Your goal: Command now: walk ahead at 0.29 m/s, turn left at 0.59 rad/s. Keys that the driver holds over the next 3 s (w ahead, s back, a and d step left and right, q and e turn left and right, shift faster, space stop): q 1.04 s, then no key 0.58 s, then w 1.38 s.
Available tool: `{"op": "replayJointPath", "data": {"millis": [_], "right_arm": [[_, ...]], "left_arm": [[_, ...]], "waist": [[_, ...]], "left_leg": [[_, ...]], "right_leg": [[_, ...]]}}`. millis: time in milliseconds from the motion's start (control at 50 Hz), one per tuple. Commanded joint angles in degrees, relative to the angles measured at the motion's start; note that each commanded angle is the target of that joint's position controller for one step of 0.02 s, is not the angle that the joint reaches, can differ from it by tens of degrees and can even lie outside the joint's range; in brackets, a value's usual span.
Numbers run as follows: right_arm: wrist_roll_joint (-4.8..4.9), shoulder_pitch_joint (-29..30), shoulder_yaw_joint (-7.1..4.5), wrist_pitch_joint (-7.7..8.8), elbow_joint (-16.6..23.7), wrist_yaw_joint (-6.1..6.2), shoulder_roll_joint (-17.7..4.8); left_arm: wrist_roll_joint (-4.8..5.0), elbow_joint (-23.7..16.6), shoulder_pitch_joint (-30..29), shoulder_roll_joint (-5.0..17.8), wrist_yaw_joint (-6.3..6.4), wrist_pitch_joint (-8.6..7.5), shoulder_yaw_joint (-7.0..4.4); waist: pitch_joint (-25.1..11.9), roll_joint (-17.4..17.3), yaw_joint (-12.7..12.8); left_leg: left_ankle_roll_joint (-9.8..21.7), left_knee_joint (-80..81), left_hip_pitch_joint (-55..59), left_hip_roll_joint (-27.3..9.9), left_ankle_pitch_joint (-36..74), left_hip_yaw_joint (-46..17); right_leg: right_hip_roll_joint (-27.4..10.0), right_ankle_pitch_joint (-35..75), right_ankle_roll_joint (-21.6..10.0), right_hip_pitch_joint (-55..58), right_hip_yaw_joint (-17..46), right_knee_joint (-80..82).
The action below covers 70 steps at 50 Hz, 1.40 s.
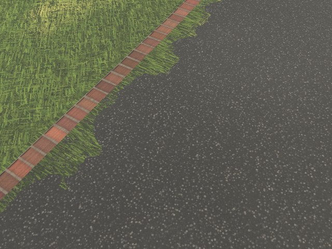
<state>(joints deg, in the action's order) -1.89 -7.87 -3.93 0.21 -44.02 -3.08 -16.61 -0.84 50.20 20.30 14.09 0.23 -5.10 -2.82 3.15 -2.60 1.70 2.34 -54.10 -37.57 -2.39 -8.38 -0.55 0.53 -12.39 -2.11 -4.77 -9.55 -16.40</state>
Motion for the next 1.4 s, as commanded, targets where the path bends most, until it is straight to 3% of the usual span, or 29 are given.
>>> {"op": "replayJointPath", "data": {"millis": [20,120,160,180,200,220,240,280,360,460,520,640,720,740,760,780,820,860,980,1060,1160,1180,1200,1220,1240,1260,1280,1320,1400], "right_arm": [[0.32,1.4,1.26,0.54,4.0,-0.91,1.1],[-1.00,0.1,0.32,0.56,5.2,-0.62,-2.1],[-2.06,-9.6,-0.96,1.86,2.4,0.64,-4.6],[-1.69,-11.8,-2.29,2.36,2.8,1.59,-10.6],[1.25,-12.4,-3.12,1.67,4.4,1.82,-13.9],[2.86,-13.6,-3.55,0.52,5.0,2.24,-13.1],[2.52,-9.6,-2.96,-0.27,5.7,2.99,-10.3],[1.99,-3.7,-1.39,-1.13,5.5,3.66,-5.5],[1.15,-4.3,-1.95,-0.35,5.4,2.94,-6.8],[1.03,-6.1,-2.50,-1.23,5.4,3.04,-7.5],[0.79,-7.8,-2.81,-1.60,5.1,3.06,-7.8],[0.30,-8.1,-3.26,-1.96,5.1,2.63,-8.3],[1.35,-5.4,-3.29,-2.42,5.2,2.46,-7.9],[1.95,-6.1,-2.77,-2.26,5.5,2.80,-5.7],[2.72,-8.5,-2.18,-2.05,6.3,3.11,-2.6],[0.24,-6.8,-3.45,-1.78,6.0,3.45,-7.7],[-0.38,-7.8,-3.89,-2.12,4.5,2.61,-8.4],[0.17,-10.9,-3.55,-3.18,3.0,1.47,-7.5],[1.08,-3.6,-1.99,-4.18,5.5,0.66,-5.6],[1.51,-1.3,-0.94,-4.39,6.8,0.27,-4.2],[1.82,-3.6,0.01,-3.62,6.4,1.32,-3.4],[1.13,-5.4,0.25,-3.01,5.6,1.74,-3.3],[0.01,-6.0,0.02,-2.25,5.5,2.21,-5.7],[-0.38,-6.2,-0.13,-1.49,6.7,2.63,-9.9],[1.15,-7.3,-0.72,-1.09,6.0,3.07,-11.6],[1.30,-5.9,0.16,-0.90,5.2,3.01,-8.2],[1.30,-2.5,1.26,-0.87,5.1,3.13,-5.5],[1.09,-0.1,1.64,-0.88,4.8,3.95,-5.1],[1.07,-1.3,2.35,-0.39,2.8,4.10,-4.0]], "left_arm": [[0.32,-4.0,-3.6,6.7,0.27,-0.56,-1.12],[0.71,-3.3,-1.5,10.0,1.41,1.35,-2.22],[0.87,-3.7,-0.7,10.5,1.41,2.39,-2.43],[-0.05,-5.9,3.3,6.6,1.09,2.78,-1.47],[-0.74,-7.0,6.7,4.9,0.96,4.11,-1.23],[-0.76,-7.3,5.3,6.2,1.12,5.09,-1.23],[-0.38,-8.1,0.7,6.0,1.24,5.27,-0.86],[-0.99,-8.9,-4.7,7.0,1.44,5.76,-1.20],[-1.10,-8.5,-2.1,5.6,0.97,7.73,-1.08],[-1.06,-10.8,-7.9,6.0,1.26,8.44,-1.30],[-0.75,-11.8,-10.3,6.2,1.46,8.24,-1.27],[0.43,-12.9,-10.8,6.2,1.90,7.02,-0.76],[0.89,-11.4,-3.4,6.5,2.88,6.02,-0.70],[0.27,-11.4,-3.4,9.7,3.48,5.70,-1.42],[-0.50,-13.6,-5.8,15.4,3.62,5.87,-2.47],[-1.23,-14.6,-10.8,15.9,3.10,6.16,-2.59],[-0.59,-14.8,-13.7,8.9,2.39,5.78,-0.80],[-0.51,-15.8,-15.1,8.0,2.32,5.72,-0.50],[-0.44,-13.3,-4.9,9.9,2.27,5.66,-1.58],[-0.64,-12.8,-5.0,11.0,1.52,5.66,-2.11],[-0.15,-11.3,-6.2,12.3,0.30,6.10,-2.38],[0.48,-11.0,-6.8,12.0,0.25,6.38,-2.23],[0.57,-10.5,-4.6,10.5,0.16,6.43,-1.84],[-0.75,-12.3,-1.4,4.0,-0.38,6.72,-0.10],[0.02,-13.2,-6.2,5.5,0.45,7.89,-0.11],[0.44,-12.5,-7.1,7.9,0.57,8.57,-0.72],[0.61,-11.6,-7.1,7.9,0.31,8.64,-0.88],[-0.02,-9.2,-4.5,8.9,-0.05,8.55,-1.38],[0.14,-7.1,-3.4,6.5,-0.21,8.75,-0.66]], "waist": [[-1.5,9.1,-1.8],[-4.4,9.5,-2.0],[-10.6,3.6,-6.3],[-16.3,-6.7,-4.6],[-20.9,-8.8,-2.1],[-24.5,-4.4,-5.1],[-18.1,-3.0,-4.9],[-6.9,-0.9,-1.7],[-9.3,0.7,-0.1],[-7.3,-2.6,-2.2],[-6.1,-3.3,-3.4],[-6.4,-4.5,-3.7],[-6.1,-4.4,0.4],[-5.5,0.7,-0.2],[-7.0,12.9,-1.8],[-1.6,12.0,-2.0],[-0.8,6.9,-4.9],[-2.3,10.3,-5.3],[-3.6,10.9,0.4],[-4.6,12.4,0.9],[-5.8,13.7,-1.1],[-5.8,12.0,-2.9],[-7.3,6.5,-2.9],[-10.3,-10.1,-0.5],[-8.3,-10.8,-4.2],[-5.5,-5.6,-3.1],[-3.0,-5.0,-1.8],[-2.3,-6.5,-0.6],[-4.5,-4.2,-0.8]], "left_leg": [[0.1,11.2,8.4,1.0,7.6,4.1],[3.3,20.1,15.1,4.1,-0.6,5.9],[6.1,29.4,28.1,5.5,8.9,3.6],[9.5,24.8,41.6,-10.2,37.0,-12.9],[18.3,22.5,46.9,-20.8,65.5,-30.7],[22.4,26.1,47.7,-20.2,54.7,-29.0],[21.2,30.5,41.3,-17.8,35.9,-26.6],[14.6,35.3,28.0,-9.0,21.7,-19.8],[11.6,36.2,23.6,-5.4,20.5,-17.2],[10.6,39.7,23.6,-4.2,-2.8,-23.0],[10.4,40.4,24.9,-4.3,-9.3,-26.8],[9.8,38.1,25.3,-3.4,-3.9,-31.2],[4.8,36.3,19.0,0.4,-5.4,-31.8],[1.2,31.8,13.5,4.7,-15.7,-28.0],[-2.2,16.4,6.4,13.1,-22.6,-15.5],[-2.9,4.6,2.4,13.6,-22.5,-7.9],[-3.0,-7.1,7.9,10.1,-16.6,-8.3],[-3.8,-14.8,6.8,10.0,-14.2,-6.2],[-6.4,-6.9,2.0,6.6,-15.9,-2.6],[-5.4,3.2,9.7,4.9,-18.1,0.1],[-1.9,22.0,22.8,6.3,-13.9,3.3],[-1.1,32.5,28.2,6.1,-5.1,3.1],[-0.2,38.6,36.1,1.8,1.0,-3.8],[2.8,38.7,45.1,-16.5,19.3,-24.0],[11.9,35.2,34.3,-19.8,31.4,-23.5],[12.5,35.6,33.8,-16.2,28.8,-19.6],[10.7,36.7,31.8,-12.9,24.9,-15.8],[8.4,36.8,32.0,-8.5,26.8,-11.4],[8.4,36.6,32.2,-7.6,24.2,-9.4]], "right_leg": [[-12.0,38.2,-5.1,-4.0,-0.1,1.9],[-14.9,45.3,-3.5,3.0,-0.8,-10.8],[-12.2,34.2,-0.6,-0.9,-2.7,-31.3],[-8.3,-3.9,1.8,-14.5,-3.4,-47.9],[-0.9,-29.3,4.1,-24.5,3.4,-61.2],[-1.5,-26.0,4.5,-28.6,9.6,-64.7],[-3.0,-21.1,4.7,-31.7,10.2,-63.7],[-5.6,-13.7,4.6,-29.4,11.3,-53.7],[-3.6,-9.9,4.3,-23.7,11.1,-48.8],[-2.7,-7.9,4.8,-27.1,12.9,-42.0],[-1.7,-8.5,4.6,-27.6,13.7,-37.8],[2.1,-12.1,2.4,-20.2,13.8,-27.6],[3.8,-5.9,0.0,-4.4,12.7,-6.2],[-2.8,-6.7,-1.4,0.7,18.5,1.0],[-18.9,-13.6,-6.6,3.7,35.3,5.5],[-23.7,-7.9,-11.2,-6.5,38.7,6.7],[-16.9,5.2,-9.7,-11.3,27.1,2.9],[-12.6,14.5,-8.2,-7.7,19.4,0.5],[-14.7,29.4,-9.8,6.3,15.3,-4.0],[-15.9,30.5,-9.9,4.0,12.5,-5.4],[-15.4,31.2,-8.5,-0.9,11.3,-10.3],[-14.4,27.9,-6.3,-3.8,9.8,-13.1],[-12.7,18.8,-2.7,-9.7,7.8,-17.8],[-7.4,-15.9,1.7,-21.3,3.0,-30.1],[-2.8,-23.9,2.3,-20.3,7.5,-33.4],[-3.8,-21.7,2.5,-20.6,9.8,-36.0],[-3.9,-18.1,2.6,-20.6,10.4,-35.7],[-3.2,-13.0,3.3,-19.4,9.5,-35.2],[-2.4,-11.2,4.0,-15.5,9.5,-31.4]]}}
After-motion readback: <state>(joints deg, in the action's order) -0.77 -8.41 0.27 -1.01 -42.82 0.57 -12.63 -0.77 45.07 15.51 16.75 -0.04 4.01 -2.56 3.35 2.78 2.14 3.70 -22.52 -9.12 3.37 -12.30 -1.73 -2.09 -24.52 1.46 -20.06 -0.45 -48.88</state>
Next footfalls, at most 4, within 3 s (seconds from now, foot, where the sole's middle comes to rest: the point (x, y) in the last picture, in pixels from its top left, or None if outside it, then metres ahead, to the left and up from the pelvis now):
0.18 left None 0.21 0.10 -0.78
0.74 right None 0.21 -0.08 -0.78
1.20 left None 0.08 0.09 -0.78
1.58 right None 0.21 -0.07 -0.78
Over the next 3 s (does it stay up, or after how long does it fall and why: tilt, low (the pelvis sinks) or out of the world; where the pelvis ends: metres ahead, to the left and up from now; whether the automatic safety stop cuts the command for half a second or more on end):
stays up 0.56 0.40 -0.01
